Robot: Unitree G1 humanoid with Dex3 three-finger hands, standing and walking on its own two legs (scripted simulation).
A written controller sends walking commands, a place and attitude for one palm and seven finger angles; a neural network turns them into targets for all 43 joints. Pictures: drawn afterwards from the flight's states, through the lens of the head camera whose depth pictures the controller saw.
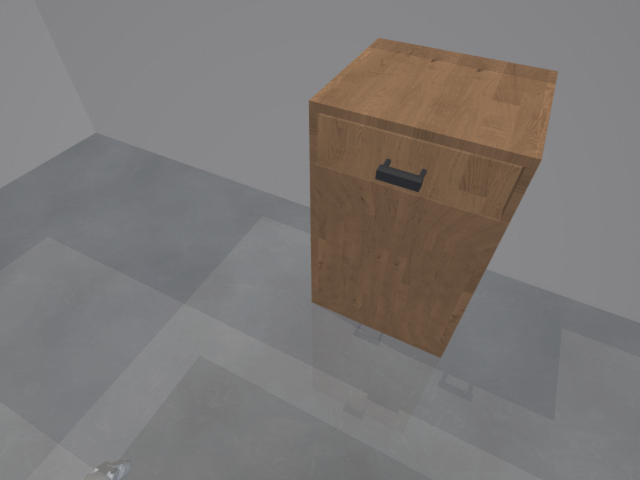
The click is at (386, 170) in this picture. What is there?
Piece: drawer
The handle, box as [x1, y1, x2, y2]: [375, 159, 426, 191]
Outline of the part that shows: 377,168 375,178 418,191 426,171 422,169 421,172 418,175 392,168 388,166 390,162 389,159 386,159 382,165 380,164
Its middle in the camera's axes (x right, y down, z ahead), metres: +0.18 -0.15 +0.87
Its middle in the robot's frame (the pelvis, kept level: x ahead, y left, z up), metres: +0.75 -0.15 -0.05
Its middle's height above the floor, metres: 0.72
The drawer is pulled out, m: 0.00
